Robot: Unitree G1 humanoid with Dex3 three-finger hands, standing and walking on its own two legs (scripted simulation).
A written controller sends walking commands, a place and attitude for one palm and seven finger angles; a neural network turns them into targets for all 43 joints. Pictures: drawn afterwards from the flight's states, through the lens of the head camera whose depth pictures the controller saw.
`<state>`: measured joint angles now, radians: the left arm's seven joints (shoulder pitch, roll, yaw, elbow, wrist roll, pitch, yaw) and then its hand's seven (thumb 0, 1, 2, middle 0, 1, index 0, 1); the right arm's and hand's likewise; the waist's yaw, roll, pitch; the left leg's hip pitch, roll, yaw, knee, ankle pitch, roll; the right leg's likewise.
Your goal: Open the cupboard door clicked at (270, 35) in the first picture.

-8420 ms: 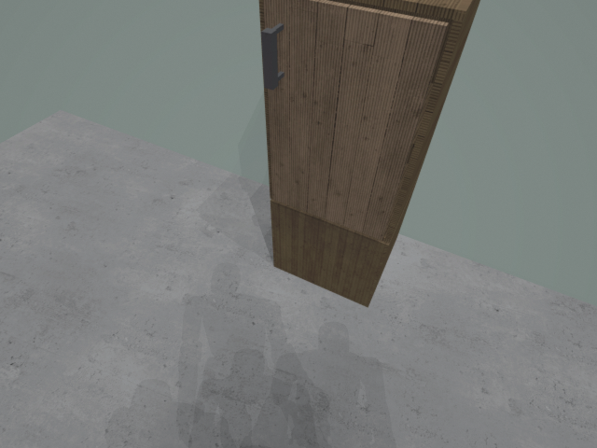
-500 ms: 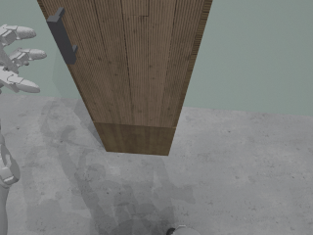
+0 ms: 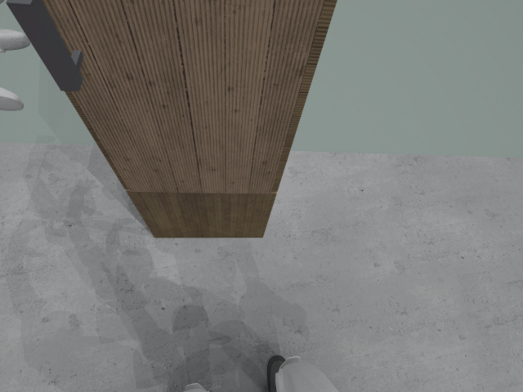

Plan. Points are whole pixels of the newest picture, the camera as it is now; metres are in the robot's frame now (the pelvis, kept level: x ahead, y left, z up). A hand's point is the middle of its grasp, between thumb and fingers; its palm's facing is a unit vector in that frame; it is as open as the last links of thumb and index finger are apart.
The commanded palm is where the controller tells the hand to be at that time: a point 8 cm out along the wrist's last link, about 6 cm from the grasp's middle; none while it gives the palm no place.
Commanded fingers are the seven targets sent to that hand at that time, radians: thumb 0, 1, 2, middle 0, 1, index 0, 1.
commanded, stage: move the hooked fingers beside the handle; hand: left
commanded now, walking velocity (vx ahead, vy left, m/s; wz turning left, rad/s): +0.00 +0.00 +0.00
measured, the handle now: (55, 35) +0.56 +0.21 +0.16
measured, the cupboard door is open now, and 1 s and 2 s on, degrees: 0 0 0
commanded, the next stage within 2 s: slide the fingers in behind the handle in 1.42 s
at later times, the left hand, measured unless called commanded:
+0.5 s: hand out of the picture +0.50 +0.26 +0.16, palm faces -0.07 -1.00 +0.00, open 14.0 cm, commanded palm +0.49 +0.32 +0.16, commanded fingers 0.00 -0.50 0.30 -0.30 -1.20 -0.30 -1.20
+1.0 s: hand out of the picture +0.50 +0.27 +0.16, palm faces -0.07 -1.00 +0.00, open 14.0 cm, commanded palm +0.49 +0.32 +0.16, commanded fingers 0.00 -0.50 0.30 -0.30 -1.20 -0.30 -1.20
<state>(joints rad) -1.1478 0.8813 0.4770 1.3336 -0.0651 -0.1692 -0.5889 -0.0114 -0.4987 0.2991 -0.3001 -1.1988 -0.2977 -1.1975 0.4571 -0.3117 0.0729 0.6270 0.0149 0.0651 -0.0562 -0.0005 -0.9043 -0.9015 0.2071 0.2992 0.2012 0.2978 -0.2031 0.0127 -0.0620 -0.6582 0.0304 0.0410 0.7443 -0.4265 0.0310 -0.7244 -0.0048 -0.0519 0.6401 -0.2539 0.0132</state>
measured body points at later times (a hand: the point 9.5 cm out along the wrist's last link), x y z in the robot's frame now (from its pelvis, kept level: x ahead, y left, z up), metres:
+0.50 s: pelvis +0.02 -0.01 +0.00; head +0.12 +0.01 +0.44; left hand +0.50 +0.32 +0.16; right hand +0.05 -0.28 -0.10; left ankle -0.05 +0.09 -0.71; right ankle +0.02 -0.13 -0.71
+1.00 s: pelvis -0.01 -0.01 +0.00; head +0.12 +0.02 +0.43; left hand +0.50 +0.32 +0.17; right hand -0.04 -0.28 -0.10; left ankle -0.05 +0.09 -0.71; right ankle +0.02 -0.13 -0.71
